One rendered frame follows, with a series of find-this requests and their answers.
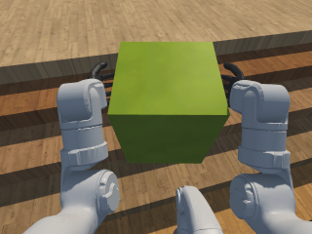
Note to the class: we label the robot right upper arm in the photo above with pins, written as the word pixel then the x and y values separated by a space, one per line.
pixel 266 203

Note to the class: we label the right robot shin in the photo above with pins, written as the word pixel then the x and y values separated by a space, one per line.
pixel 181 223

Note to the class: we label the robot left hand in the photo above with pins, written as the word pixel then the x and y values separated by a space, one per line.
pixel 94 75

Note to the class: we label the robot left upper arm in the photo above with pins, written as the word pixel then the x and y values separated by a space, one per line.
pixel 87 197

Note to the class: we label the left robot forearm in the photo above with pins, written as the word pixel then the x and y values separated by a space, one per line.
pixel 80 120

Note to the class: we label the right robot forearm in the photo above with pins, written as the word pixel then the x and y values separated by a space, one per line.
pixel 265 117

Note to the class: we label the carton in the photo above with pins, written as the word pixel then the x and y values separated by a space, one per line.
pixel 167 103

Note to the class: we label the robot right hand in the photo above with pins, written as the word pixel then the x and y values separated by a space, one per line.
pixel 239 76

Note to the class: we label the right robot thigh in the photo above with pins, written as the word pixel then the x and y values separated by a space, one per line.
pixel 200 218

